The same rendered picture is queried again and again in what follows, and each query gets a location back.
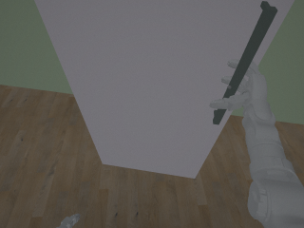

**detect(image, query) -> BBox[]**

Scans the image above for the robot right hand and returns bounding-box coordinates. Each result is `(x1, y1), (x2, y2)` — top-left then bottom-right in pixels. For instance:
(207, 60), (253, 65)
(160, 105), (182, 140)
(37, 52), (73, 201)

(209, 59), (268, 111)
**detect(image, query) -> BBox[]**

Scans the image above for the handle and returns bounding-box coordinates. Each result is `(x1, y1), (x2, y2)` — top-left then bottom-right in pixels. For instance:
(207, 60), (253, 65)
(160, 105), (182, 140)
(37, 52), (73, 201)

(213, 1), (278, 125)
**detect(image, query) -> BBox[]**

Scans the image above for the robot left hand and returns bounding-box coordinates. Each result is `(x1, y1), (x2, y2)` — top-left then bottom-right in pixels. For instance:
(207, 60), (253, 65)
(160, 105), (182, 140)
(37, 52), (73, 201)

(57, 214), (81, 228)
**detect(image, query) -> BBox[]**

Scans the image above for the fridge door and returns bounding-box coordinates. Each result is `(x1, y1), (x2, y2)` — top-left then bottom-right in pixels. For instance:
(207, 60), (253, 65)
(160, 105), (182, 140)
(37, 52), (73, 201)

(34, 0), (295, 179)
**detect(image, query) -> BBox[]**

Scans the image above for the robot right forearm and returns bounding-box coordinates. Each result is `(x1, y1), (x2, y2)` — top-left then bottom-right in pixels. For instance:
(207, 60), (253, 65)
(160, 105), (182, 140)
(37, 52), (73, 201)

(241, 99), (304, 188)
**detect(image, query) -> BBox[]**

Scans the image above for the robot right upper arm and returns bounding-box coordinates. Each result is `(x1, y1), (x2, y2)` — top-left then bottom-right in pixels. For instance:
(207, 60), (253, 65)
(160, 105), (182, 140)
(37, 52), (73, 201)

(247, 178), (304, 228)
